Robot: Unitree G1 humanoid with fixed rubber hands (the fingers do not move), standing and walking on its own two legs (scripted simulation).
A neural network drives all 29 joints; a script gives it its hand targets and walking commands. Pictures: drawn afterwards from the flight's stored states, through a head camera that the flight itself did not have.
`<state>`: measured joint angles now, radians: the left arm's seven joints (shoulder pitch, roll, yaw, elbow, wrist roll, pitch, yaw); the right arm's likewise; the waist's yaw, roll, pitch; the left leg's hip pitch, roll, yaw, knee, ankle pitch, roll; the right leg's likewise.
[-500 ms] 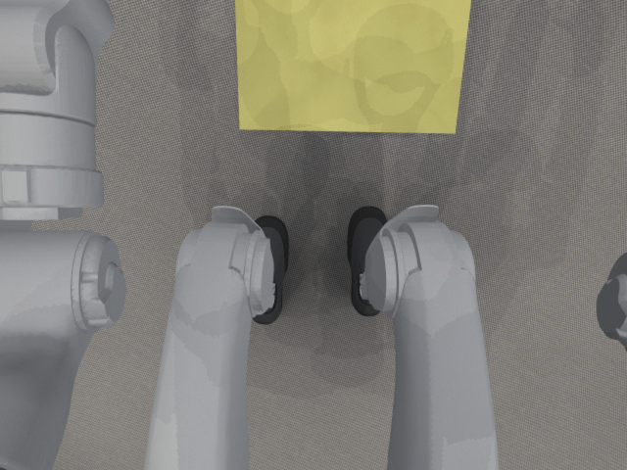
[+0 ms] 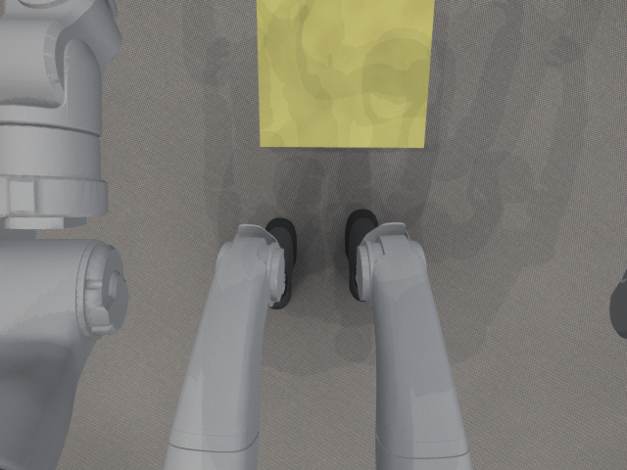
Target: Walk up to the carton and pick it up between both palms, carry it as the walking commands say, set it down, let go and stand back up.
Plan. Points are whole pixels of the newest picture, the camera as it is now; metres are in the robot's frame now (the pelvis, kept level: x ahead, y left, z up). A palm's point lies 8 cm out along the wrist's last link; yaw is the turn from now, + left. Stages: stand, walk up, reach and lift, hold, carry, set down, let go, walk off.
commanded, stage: set down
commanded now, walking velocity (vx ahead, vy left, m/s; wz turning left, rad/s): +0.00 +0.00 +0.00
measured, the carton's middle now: (340, 71) +0.53 -0.04 -0.51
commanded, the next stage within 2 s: let go in 0.22 s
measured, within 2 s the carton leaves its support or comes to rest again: neither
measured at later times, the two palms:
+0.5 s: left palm (44, 40) +0.48 +0.19 -0.06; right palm out of the picture +0.47 -0.27 -0.05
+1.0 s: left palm out of the picture +0.30 +0.22 +0.08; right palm out of the picture +0.29 -0.23 +0.09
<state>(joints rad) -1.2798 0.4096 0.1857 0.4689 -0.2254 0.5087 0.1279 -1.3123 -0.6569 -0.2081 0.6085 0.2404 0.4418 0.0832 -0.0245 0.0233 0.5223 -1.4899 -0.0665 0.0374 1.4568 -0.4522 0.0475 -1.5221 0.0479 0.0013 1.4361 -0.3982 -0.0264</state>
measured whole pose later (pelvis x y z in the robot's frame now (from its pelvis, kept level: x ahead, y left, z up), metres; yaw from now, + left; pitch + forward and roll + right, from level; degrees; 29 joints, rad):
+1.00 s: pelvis +0.08 +0.01 +0.16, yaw +0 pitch +3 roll -1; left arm 0.01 0.16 0.06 0.53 0.05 0.13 -0.04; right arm 0.01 -0.18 -0.11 0.52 -0.06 0.14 0.07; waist 0.00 0.01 0.08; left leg -0.45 -0.04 0.01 0.75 -0.35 0.05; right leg -0.47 0.05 0.01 0.72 -0.30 -0.02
